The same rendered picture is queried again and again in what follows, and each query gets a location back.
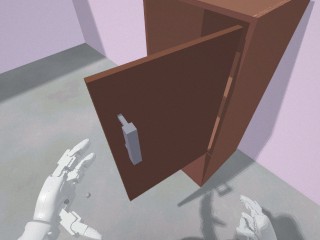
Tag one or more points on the robot left hand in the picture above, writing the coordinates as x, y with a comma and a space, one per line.
59, 186

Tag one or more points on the robot right hand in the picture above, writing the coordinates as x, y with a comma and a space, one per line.
260, 227

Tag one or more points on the handle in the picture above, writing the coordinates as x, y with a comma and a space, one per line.
131, 140

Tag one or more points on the left robot forearm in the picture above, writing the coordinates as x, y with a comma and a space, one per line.
40, 230

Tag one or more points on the cupboard door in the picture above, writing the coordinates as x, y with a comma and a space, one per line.
173, 99

